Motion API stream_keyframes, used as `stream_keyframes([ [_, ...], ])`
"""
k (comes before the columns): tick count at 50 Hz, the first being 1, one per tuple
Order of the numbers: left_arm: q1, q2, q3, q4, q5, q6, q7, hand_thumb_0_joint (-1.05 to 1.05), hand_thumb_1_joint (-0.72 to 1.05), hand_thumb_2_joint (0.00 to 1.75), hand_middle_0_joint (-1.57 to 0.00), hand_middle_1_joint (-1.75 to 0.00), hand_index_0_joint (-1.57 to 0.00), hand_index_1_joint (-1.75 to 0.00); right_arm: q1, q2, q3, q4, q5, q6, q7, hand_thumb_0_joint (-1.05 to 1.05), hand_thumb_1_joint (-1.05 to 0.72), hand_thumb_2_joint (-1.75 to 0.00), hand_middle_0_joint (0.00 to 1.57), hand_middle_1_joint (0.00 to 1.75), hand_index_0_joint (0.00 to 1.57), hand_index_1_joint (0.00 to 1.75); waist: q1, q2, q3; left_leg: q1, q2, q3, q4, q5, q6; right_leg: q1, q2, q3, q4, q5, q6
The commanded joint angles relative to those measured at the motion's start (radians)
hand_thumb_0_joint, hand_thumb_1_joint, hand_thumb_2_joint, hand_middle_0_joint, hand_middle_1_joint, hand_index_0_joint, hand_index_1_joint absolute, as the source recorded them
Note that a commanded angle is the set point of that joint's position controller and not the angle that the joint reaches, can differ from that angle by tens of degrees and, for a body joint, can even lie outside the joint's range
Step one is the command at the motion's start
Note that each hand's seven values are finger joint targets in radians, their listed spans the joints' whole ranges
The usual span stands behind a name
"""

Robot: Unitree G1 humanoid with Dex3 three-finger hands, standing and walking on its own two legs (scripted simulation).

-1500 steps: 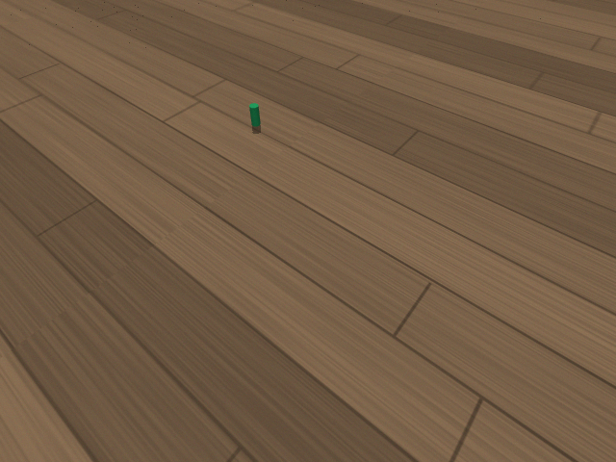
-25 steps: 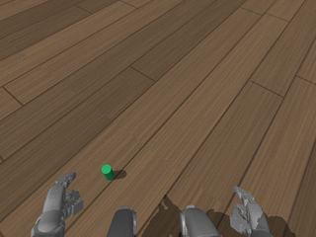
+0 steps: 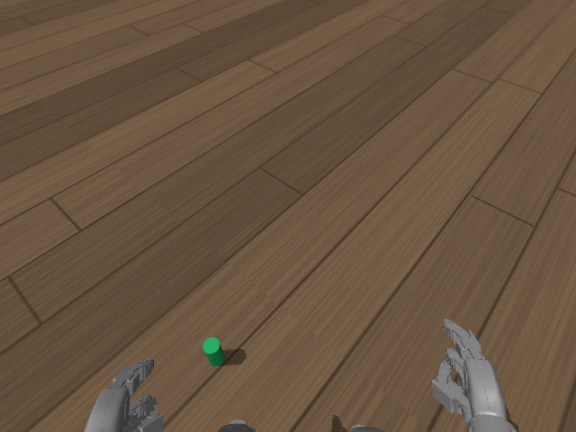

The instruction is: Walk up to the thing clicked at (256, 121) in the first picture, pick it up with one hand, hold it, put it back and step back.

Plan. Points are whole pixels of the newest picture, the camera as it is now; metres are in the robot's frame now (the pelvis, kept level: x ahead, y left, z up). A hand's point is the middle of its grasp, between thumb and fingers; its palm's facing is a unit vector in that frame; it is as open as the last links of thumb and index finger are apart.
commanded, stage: home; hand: left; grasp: from above
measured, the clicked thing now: (214, 352) +0.46 +0.23 -0.65
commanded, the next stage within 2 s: stand in 1.76 s
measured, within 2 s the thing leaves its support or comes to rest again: neither
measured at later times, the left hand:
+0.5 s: hand (159, 409) +0.17 +0.18 -0.04, palm faces +0.05 -0.98 -0.20, open 7.4 cm
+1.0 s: hand (157, 413) +0.17 +0.19 -0.04, palm faces +0.05 -0.98 -0.20, open 7.4 cm
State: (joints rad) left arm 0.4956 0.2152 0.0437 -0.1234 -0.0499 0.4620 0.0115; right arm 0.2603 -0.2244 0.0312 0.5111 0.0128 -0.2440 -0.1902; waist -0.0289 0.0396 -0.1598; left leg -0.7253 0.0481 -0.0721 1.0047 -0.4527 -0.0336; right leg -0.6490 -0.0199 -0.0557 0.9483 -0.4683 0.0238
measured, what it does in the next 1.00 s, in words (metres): stands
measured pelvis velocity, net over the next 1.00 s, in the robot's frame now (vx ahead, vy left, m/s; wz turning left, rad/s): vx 0.01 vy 0.01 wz -0.01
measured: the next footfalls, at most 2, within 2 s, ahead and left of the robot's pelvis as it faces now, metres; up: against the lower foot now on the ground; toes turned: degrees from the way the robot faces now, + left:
none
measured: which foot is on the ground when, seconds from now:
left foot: down 0.00-1.00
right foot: down 0.00-1.00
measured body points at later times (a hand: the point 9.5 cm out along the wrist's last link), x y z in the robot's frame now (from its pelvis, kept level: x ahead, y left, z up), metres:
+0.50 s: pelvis +0.01 +0.01 +0.00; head +0.03 +0.01 +0.45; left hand +0.17 +0.24 -0.03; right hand +0.16 -0.24 -0.07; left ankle +0.03 +0.14 -0.68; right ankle +0.00 -0.14 -0.68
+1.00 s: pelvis +0.01 +0.01 +0.00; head +0.02 +0.01 +0.45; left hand +0.16 +0.24 -0.03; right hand +0.17 -0.24 -0.06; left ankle +0.03 +0.14 -0.68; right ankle +0.00 -0.14 -0.68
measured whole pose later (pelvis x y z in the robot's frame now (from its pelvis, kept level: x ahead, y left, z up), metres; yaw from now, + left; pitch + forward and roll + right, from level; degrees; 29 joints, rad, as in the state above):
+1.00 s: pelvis +0.01 +0.01 +0.00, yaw +0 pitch +10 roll -3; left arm 0.50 0.23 0.03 -0.15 -0.05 0.46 0.02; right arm 0.29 -0.22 0.04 0.54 0.01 -0.25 -0.19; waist -0.03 0.04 -0.15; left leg -0.72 0.05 -0.06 1.01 -0.47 -0.03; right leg -0.64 -0.02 -0.05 0.95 -0.47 0.03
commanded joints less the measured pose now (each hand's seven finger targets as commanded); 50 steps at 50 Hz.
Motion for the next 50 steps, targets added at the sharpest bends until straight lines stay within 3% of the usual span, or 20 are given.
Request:
stream_keyframes([
  [1,-0.042,0.102,0.051,-0.224,0.004,-0.055,0.007,0.0,0.89,0.9,-0.2,-0.3,-0.2,-0.3,-0.047,-0.113,-0.053,-0.135,-0.009,-0.068,-0.009,0.0,-0.9,-0.9,0.2,0.3,0.2,0.3,-0.019,0.023,-0.085,0.142,-0.049,0.038,-0.162,0.111,0.041,0.017,0.038,-0.014,-0.17,0.12,-0.015],
  [5,-0.024,0.107,0.051,-0.214,0.006,-0.055,0.012,0.0,0.9,0.9,-0.2,-0.3,-0.2,-0.3,-0.051,-0.113,-0.051,-0.129,-0.009,-0.069,-0.01,0.0,-0.9,-0.9,0.2,0.3,0.2,0.3,-0.015,0.028,-0.091,0.152,-0.045,0.036,-0.159,0.16,0.04,0.031,0.041,-0.018,-0.156,0.162,-0.018],
  [15,-0.017,0.104,0.054,-0.202,0.003,-0.054,0.015,0.0,0.9,0.9,-0.2,-0.3,-0.2,-0.3,-0.054,-0.112,-0.05,-0.129,-0.008,-0.071,-0.013,0.0,-0.9,-0.9,0.2,0.3,0.2,0.3,-0.008,0.003,-0.07,0.139,-0.04,0.026,-0.172,0.134,0.039,0.023,0.045,-0.023,-0.162,0.134,-0.019],
  [23,-0.004,0.113,0.062,-0.217,0.003,-0.056,0.017,0.0,0.9,0.9,-0.2,-0.3,-0.2,-0.3,-0.032,-0.117,-0.058,-0.116,-0.011,-0.07,-0.013,0.0,-0.9,-0.9,0.2,0.3,0.2,0.3,-0.006,0.002,-0.113,0.164,-0.039,0.034,-0.148,0.233,0.038,0.053,0.045,-0.02,-0.145,0.224,-0.018],
  [24,0.0,0.099,0.045,-0.198,0.004,-0.055,0.015,0.0,0.9,0.9,-0.2,-0.3,-0.2,-0.3,-0.034,-0.117,-0.057,-0.117,-0.01,-0.069,-0.013,0.0,-0.9,-0.9,0.2,0.3,0.2,0.3,-0.009,0.002,-0.103,0.158,-0.039,0.03,-0.152,0.226,0.037,0.046,0.045,-0.019,-0.143,0.217,-0.019],
  [28,-0.024,0.101,0.048,-0.209,0.003,-0.055,0.014,0.0,0.9,0.9,-0.2,-0.3,-0.2,-0.3,-0.041,-0.114,-0.055,-0.12,-0.009,-0.069,-0.012,0.0,-0.9,-0.9,0.2,0.3,0.2,0.3,-0.008,0.016,-0.073,0.145,-0.037,0.029,-0.171,0.158,0.037,0.029,0.044,-0.021,-0.156,0.155,-0.019],
  [29,-0.044,0.133,0.072,-0.243,0.002,-0.059,0.017,0.0,0.9,0.9,-0.2,-0.3,-0.2,-0.3,-0.038,-0.116,-0.055,-0.115,-0.01,-0.067,-0.012,0.0,-0.9,-0.9,0.2,0.3,0.2,0.3,0.0,0.027,-0.063,0.138,-0.039,0.033,-0.17,0.146,0.038,0.028,0.042,-0.02,-0.162,0.145,-0.019],
  [31,-0.003,0.104,0.048,-0.212,0.004,-0.055,0.014,0.0,0.9,0.9,-0.2,-0.3,-0.2,-0.3,-0.037,-0.114,-0.056,-0.116,-0.011,-0.069,-0.011,0.0,-0.9,-0.9,0.2,0.3,0.2,0.3,-0.007,0.018,-0.085,0.152,-0.036,0.028,-0.171,0.164,0.036,0.039,0.045,-0.022,-0.151,0.159,-0.021],
  [32,-0.029,0.124,0.058,-0.232,0.004,-0.058,0.016,0.0,0.9,0.9,-0.2,-0.3,-0.2,-0.3,-0.041,-0.119,-0.056,-0.122,-0.011,-0.068,-0.01,0.0,-0.9,-0.9,0.2,0.3,0.2,0.3,-0.005,0.024,-0.072,0.147,-0.036,0.031,-0.171,0.156,0.037,0.03,0.044,-0.021,-0.151,0.154,-0.02],
  [33,-0.005,0.093,0.036,-0.193,0.005,-0.053,0.012,0.0,0.9,0.9,-0.2,-0.3,-0.2,-0.3,-0.036,-0.115,-0.055,-0.114,-0.012,-0.066,-0.01,0.0,-0.9,-0.9,0.2,0.3,0.2,0.3,-0.012,0.031,-0.062,0.15,-0.037,0.033,-0.17,0.157,0.035,0.023,0.045,-0.02,-0.153,0.154,-0.02],
  [36,-0.009,0.106,0.051,-0.207,0.002,-0.048,0.014,0.0,0.9,0.9,-0.2,-0.3,-0.2,-0.3,-0.039,-0.116,-0.056,-0.12,-0.01,-0.065,-0.01,0.0,-0.9,-0.9,0.2,0.3,0.2,0.3,-0.01,0.018,-0.071,0.141,-0.04,0.037,-0.163,0.153,0.039,0.028,0.041,-0.018,-0.162,0.153,-0.017],
  [37,-0.019,0.138,0.074,-0.245,0.004,-0.052,0.017,0.0,0.9,0.9,-0.2,-0.3,-0.2,-0.3,-0.038,-0.121,-0.059,-0.125,-0.011,-0.066,-0.011,0.0,-0.9,-0.9,0.2,0.3,0.2,0.3,-0.006,0.023,-0.086,0.146,-0.041,0.04,-0.158,0.168,0.038,0.037,0.041,-0.017,-0.159,0.165,-0.018],
  [39,-0.014,0.112,0.04,-0.226,0.004,-0.05,0.013,0.0,0.9,0.9,-0.2,-0.3,-0.2,-0.3,-0.042,-0.119,-0.054,-0.127,-0.011,-0.064,-0.009,0.0,-0.9,-0.9,0.2,0.3,0.2,0.3,-0.015,0.008,-0.061,0.142,-0.038,0.034,-0.164,0.159,0.039,0.023,0.044,-0.019,-0.155,0.157,-0.017],
  [42,-0.012,0.087,0.032,-0.201,0.001,-0.045,0.014,0.0,0.9,0.9,-0.2,-0.3,-0.2,-0.3,-0.04,-0.113,-0.053,-0.125,-0.009,-0.067,-0.012,0.0,-0.9,-0.9,0.2,0.3,0.2,0.3,-0.017,-0.004,-0.078,0.143,-0.04,0.035,-0.154,0.165,0.041,0.025,0.04,-0.017,-0.159,0.164,-0.016],
  [43,-0.026,0.12,0.063,-0.236,-0.001,-0.047,0.017,0.0,0.9,0.9,-0.2,-0.3,-0.2,-0.3,-0.038,-0.114,-0.054,-0.126,-0.009,-0.066,-0.012,0.0,-0.9,-0.9,0.2,0.3,0.2,0.3,-0.006,0.003,-0.086,0.133,-0.043,0.038,-0.15,0.164,0.042,0.036,0.038,-0.015,-0.164,0.165,-0.016],
  [44,-0.024,0.126,0.063,-0.237,0.001,-0.046,0.019,0.0,0.9,0.9,-0.2,-0.3,-0.2,-0.3,-0.04,-0.116,-0.055,-0.126,-0.009,-0.065,-0.012,0.0,-0.9,-0.9,0.2,0.3,0.2,0.3,-0.009,0.009,-0.087,0.14,-0.042,0.041,-0.153,0.161,0.041,0.034,0.038,-0.014,-0.163,0.163,-0.016],
  [45,-0.016,0.099,0.036,-0.208,0.002,-0.045,0.014,0.0,0.9,0.9,-0.2,-0.3,-0.2,-0.3,-0.037,-0.116,-0.053,-0.12,-0.01,-0.066,-0.011,0.0,-0.9,-0.9,0.2,0.3,0.2,0.3,-0.017,0.008,-0.078,0.14,-0.04,0.035,-0.158,0.147,0.041,0.024,0.041,-0.016,-0.16,0.148,-0.017],
  [48,-0.046,0.133,0.064,-0.245,0.005,-0.055,0.017,0.0,0.9,0.9,-0.2,-0.3,-0.2,-0.3,-0.046,-0.119,-0.056,-0.122,-0.011,-0.067,-0.012,0.0,-0.9,-0.9,0.2,0.3,0.2,0.3,-0.005,0.028,-0.067,0.134,-0.036,0.026,-0.175,0.108,0.039,0.02,0.041,-0.019,-0.157,0.112,-0.02],
  [50,-0.031,0.134,0.056,-0.24,0.008,-0.055,0.018,0.0,0.9,0.9,-0.2,-0.3,-0.2,-0.3,-0.043,-0.121,-0.056,-0.125,-0.01,-0.064,-0.014,0.0,-0.9,-0.9,0.2,0.3,0.2,0.3,-0.01,0.029,-0.077,0.143,-0.037,0.029,-0.17,0.127,0.039,0.023,0.042,-0.017,-0.154,0.129,-0.02],
])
